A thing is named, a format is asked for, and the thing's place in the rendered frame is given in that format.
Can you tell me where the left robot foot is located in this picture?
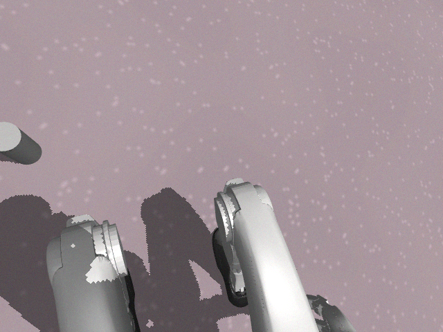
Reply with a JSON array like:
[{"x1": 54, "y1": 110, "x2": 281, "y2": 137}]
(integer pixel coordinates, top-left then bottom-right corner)
[{"x1": 125, "y1": 269, "x2": 141, "y2": 332}]

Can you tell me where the right robot hand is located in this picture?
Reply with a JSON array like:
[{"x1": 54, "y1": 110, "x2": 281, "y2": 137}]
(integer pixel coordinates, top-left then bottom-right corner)
[{"x1": 306, "y1": 295, "x2": 356, "y2": 332}]

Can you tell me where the right robot foot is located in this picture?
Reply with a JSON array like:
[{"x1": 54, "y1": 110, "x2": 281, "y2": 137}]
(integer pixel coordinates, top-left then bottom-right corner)
[{"x1": 212, "y1": 228, "x2": 248, "y2": 307}]

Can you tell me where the can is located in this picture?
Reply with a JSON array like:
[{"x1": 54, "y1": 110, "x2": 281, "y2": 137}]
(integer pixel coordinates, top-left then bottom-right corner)
[{"x1": 0, "y1": 122, "x2": 42, "y2": 165}]

